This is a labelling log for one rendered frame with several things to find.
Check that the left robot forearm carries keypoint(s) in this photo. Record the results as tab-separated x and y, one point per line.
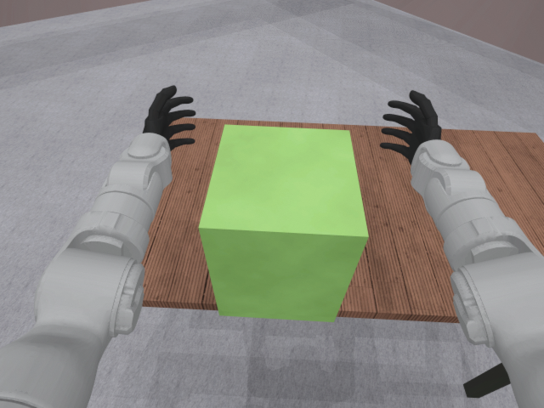
120	218

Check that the robot right hand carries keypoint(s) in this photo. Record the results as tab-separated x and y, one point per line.
424	128

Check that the robot left hand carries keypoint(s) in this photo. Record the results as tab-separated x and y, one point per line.
159	119

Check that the table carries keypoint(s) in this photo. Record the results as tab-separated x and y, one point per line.
403	273

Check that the left robot upper arm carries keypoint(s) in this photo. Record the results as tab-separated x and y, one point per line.
87	299

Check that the right robot forearm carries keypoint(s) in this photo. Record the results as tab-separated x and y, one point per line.
467	216

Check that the carton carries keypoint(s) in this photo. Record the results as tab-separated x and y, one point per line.
283	225

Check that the right robot upper arm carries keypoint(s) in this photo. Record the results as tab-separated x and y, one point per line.
500	303

